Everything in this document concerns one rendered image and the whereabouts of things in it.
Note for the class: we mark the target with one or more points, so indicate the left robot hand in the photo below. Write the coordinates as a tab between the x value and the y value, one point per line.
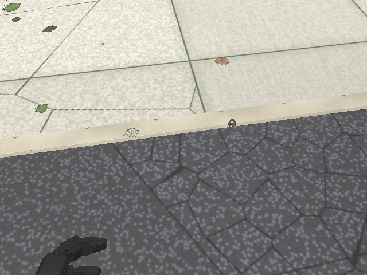
56	262

